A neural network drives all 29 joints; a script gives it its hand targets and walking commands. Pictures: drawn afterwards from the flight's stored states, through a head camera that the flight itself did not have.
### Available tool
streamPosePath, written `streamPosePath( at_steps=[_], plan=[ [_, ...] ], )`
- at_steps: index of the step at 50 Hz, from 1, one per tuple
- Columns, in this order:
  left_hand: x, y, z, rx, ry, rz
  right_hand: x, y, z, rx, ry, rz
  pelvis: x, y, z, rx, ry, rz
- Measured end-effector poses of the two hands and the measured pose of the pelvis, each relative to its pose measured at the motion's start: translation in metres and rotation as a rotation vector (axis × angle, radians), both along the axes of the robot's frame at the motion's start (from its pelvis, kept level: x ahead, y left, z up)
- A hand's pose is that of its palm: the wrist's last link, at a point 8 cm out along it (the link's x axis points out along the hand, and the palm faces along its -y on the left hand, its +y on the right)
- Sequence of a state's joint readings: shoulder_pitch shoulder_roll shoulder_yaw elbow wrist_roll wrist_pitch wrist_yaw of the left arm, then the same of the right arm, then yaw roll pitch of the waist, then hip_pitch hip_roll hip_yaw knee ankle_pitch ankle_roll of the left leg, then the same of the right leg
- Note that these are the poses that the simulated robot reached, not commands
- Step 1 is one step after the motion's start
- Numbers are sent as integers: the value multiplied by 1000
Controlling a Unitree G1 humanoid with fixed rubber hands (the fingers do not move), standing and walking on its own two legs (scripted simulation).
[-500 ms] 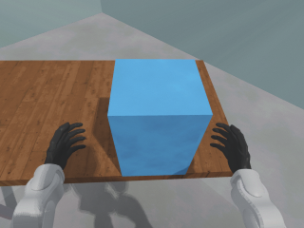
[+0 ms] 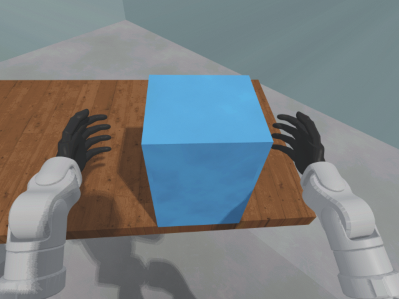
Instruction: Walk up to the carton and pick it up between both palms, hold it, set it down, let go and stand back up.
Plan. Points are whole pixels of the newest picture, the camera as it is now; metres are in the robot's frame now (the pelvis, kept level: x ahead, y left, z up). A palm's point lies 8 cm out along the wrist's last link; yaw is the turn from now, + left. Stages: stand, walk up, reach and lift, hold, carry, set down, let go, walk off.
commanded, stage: reach and lift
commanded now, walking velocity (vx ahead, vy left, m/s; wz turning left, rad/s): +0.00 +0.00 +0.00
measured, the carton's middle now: (199, 157) +0.40 +0.03 +0.06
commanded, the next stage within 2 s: none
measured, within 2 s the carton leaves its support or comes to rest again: neither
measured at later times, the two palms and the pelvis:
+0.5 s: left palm (66, 97) +0.38 +0.25 +0.22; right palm (308, 100) +0.41 -0.15 +0.22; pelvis +0.00 +0.01 +0.00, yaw +1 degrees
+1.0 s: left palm (74, 121) +0.38 +0.26 +0.16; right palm (289, 116) +0.43 -0.14 +0.17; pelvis +0.02 +0.00 +0.00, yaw +2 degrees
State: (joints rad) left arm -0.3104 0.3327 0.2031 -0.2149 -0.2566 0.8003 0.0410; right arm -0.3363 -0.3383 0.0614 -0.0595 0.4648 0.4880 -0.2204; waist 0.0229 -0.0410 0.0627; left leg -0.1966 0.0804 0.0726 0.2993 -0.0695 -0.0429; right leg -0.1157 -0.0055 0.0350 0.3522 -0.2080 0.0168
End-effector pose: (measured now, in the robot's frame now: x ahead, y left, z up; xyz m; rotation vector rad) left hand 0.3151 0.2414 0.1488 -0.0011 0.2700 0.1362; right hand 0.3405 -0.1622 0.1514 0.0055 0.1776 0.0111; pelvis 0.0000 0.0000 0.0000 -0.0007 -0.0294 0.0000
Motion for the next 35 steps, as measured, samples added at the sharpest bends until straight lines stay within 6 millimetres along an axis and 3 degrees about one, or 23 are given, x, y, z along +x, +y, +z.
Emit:
streamPosePath(
  at_steps=[18, 27, 35],
  plan=[
    [47, 7, 55, 32, -26, 12, 50, 10, 45, -15, 13, 38, -2, 8, -2, -9, 72, 10],
    [64, 10, 79, 27, -40, 25, 74, 9, 78, -31, -2, 35, 3, 5, -2, -11, 87, 16],
    [79, 19, 94, 14, -42, 49, 93, 12, 95, -25, 26, 34, 8, -1, -2, -12, 103, 25]
  ],
)
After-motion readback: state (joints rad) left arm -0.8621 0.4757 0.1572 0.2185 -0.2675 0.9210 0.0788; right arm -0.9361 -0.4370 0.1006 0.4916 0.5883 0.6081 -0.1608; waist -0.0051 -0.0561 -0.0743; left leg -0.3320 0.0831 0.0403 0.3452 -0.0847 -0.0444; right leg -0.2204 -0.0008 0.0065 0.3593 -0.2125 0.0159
